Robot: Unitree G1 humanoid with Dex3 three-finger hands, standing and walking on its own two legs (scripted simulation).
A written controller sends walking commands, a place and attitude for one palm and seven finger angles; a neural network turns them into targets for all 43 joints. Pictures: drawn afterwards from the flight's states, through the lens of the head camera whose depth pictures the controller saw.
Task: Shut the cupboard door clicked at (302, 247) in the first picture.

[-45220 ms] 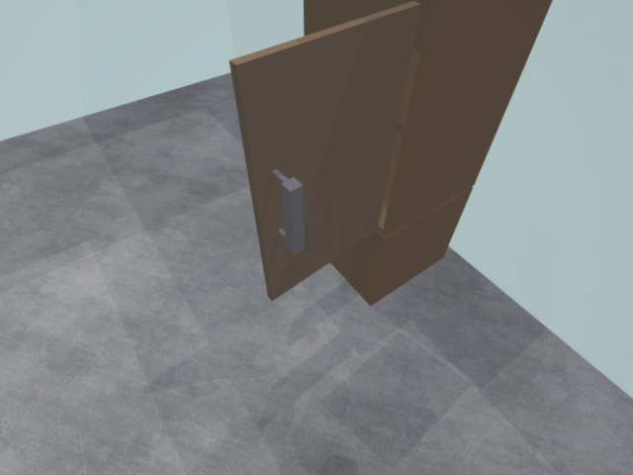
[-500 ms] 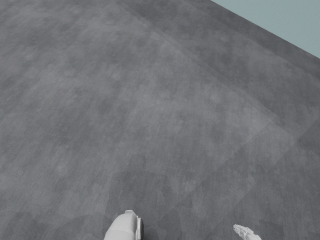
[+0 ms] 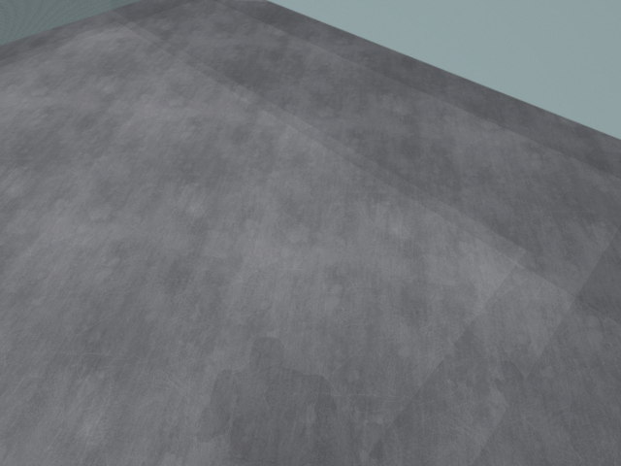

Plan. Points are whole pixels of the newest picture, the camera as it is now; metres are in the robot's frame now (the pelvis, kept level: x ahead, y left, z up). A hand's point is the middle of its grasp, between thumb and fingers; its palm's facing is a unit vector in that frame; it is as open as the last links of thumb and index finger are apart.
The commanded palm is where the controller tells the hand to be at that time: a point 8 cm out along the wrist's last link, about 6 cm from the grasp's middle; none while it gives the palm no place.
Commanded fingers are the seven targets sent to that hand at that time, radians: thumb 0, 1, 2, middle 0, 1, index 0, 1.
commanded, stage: turn to face it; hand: left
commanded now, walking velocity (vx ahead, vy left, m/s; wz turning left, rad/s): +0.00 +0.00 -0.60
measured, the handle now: out of the picture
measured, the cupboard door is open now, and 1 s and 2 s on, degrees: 42 42 42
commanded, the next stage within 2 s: none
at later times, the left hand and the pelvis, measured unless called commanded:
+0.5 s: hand (175, 424) +0.19 +0.23 -0.15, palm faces -0.23 -0.95 -0.23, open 7.4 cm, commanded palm none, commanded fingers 0.00 0.90 0.90 -0.20 -0.30 -0.20 -0.30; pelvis +0.04 +0.04 +0.02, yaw -17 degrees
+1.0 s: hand (238, 388) +0.26 +0.15 -0.17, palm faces -0.53 -0.83 -0.18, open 7.4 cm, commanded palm none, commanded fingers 0.00 0.90 0.90 -0.20 -0.30 -0.20 -0.30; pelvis +0.07 +0.03 +0.00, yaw -34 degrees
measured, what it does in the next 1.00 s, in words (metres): steps on the spot, turning right: left foot, then right foot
